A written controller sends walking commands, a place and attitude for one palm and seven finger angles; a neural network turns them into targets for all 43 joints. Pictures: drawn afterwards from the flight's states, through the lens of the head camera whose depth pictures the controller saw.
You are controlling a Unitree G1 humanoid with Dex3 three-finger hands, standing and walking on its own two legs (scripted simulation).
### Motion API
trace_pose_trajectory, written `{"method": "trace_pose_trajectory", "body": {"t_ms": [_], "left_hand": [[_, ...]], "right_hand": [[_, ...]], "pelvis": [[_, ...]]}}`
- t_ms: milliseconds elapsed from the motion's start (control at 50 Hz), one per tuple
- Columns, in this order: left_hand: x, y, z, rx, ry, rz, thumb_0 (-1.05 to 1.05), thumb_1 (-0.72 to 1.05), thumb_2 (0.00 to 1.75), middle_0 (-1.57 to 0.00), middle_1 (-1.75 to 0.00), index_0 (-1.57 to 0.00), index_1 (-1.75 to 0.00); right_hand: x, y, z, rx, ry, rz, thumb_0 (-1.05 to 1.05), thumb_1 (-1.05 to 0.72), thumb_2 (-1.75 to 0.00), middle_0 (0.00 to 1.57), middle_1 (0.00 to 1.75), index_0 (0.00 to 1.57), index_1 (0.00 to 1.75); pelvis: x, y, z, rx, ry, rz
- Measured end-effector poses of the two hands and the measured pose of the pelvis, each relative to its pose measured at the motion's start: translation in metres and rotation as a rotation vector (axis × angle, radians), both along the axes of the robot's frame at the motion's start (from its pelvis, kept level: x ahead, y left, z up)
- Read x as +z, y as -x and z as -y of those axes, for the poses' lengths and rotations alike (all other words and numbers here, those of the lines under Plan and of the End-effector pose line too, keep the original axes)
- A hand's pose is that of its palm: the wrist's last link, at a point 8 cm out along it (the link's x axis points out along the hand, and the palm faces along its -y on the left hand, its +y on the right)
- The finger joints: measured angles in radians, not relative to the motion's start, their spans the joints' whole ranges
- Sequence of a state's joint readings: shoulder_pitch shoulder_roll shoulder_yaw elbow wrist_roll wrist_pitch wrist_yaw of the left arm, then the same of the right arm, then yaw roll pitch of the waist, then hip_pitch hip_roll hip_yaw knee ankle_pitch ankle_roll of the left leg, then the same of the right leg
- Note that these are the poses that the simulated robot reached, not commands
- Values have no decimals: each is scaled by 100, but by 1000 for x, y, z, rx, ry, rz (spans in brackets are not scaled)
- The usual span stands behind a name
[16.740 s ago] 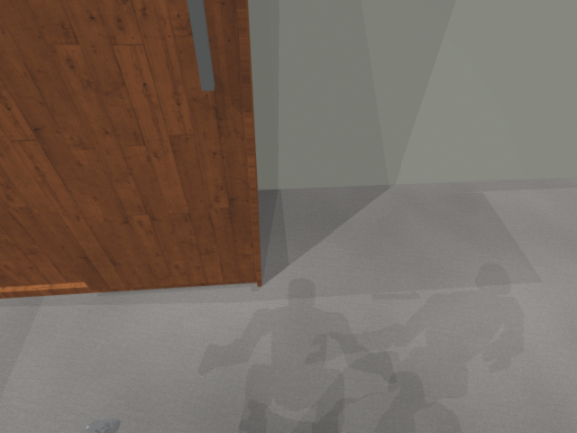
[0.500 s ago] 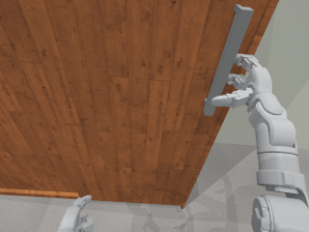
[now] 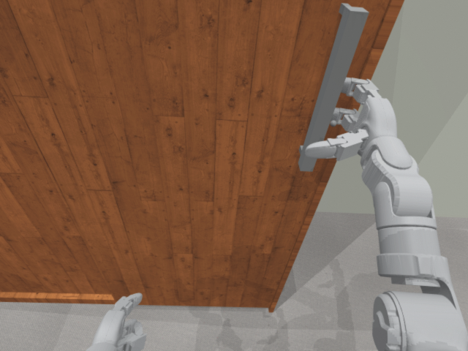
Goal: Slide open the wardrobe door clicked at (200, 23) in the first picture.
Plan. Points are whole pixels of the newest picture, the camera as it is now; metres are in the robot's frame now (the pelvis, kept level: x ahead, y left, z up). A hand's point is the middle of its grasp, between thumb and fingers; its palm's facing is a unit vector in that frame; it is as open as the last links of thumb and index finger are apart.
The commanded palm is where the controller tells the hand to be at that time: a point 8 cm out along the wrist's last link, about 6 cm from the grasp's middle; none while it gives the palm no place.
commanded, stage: slide the fingers in behind the handle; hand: right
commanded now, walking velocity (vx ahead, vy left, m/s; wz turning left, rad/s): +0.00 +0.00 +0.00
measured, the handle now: (322, 98) +0.47 -0.12 +0.25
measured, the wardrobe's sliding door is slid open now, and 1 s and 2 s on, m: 0.00 0.00 0.00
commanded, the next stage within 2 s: grip the handle and tug to test in 0.22 s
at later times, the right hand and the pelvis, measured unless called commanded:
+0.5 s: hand (320, 117) +0.41 -0.11 +0.25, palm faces -0.01 +1.00 +0.00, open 13.4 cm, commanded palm +0.38 -0.16 +0.24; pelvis +0.00 +0.00 +0.00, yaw +1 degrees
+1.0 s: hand (320, 116) +0.41 -0.11 +0.25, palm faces -0.01 +1.00 -0.01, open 6.5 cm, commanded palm +0.38 -0.16 +0.24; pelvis +0.01 +0.01 +0.00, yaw +2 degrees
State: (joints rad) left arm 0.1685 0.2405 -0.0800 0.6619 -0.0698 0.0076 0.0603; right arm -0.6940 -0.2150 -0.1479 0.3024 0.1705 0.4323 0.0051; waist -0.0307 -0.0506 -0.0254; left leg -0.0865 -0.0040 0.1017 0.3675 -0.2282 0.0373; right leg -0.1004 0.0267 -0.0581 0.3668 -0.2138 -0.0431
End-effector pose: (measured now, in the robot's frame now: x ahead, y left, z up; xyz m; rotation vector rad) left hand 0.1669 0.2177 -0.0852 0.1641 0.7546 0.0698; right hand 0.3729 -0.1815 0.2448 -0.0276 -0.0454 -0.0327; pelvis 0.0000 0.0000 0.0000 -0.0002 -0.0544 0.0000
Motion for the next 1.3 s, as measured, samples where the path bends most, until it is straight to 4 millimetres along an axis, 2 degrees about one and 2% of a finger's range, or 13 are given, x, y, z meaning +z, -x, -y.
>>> {"method": "trace_pose_trajectory", "body": {"t_ms": [120, 300, 440, 620, 960, 1300], "left_hand": [[-1, 1, 1, -3, -3, -8, 2, 90, 90, -20, -30, -20, -30], [-3, 9, -1, 22, 4, -25, 2, 90, 90, -20, -30, -20, -30], [-4, 17, -9, 50, 5, -38, 2, 90, 90, -20, -30, -20, -30], [-3, 22, -21, 76, -9, -36, 2, 90, 90, -20, -30, -20, -30], [0, 8, -26, 73, -3, -18, 2, 90, 90, -20, -30, -20, -30], [3, -8, -19, 54, 5, -8, 2, 90, 90, -20, -30, -20, -30]], "right_hand": [[1, -4, -3, 16, 1, -4, -1, 51, -30, 24, 118, 20, 117], [3, -13, -23, 61, -19, -5, -1, 51, -30, 28, 119, 24, 118], [2, -12, -21, 48, -21, -2, -1, 46, -32, 29, 120, 28, 120], [2, -12, -17, 40, -18, -9, -1, 18, -44, 33, 124, 30, 122], [1, -16, -17, 42, -22, -2, 0, -59, -77, 37, 132, 34, 131], [1, -16, -19, 54, -26, -2, 0, -64, -79, 34, 136, 30, 134]], "pelvis": [[0, 1, 1, -4, 0, -4], [0, 0, 1, 11, 1, -12], [1, -1, -2, 22, 1, -9], [1, 0, -6, 27, 2, -10], [1, -8, -10, 29, 3, -19], [0, -15, -10, 28, 3, -23]]}}
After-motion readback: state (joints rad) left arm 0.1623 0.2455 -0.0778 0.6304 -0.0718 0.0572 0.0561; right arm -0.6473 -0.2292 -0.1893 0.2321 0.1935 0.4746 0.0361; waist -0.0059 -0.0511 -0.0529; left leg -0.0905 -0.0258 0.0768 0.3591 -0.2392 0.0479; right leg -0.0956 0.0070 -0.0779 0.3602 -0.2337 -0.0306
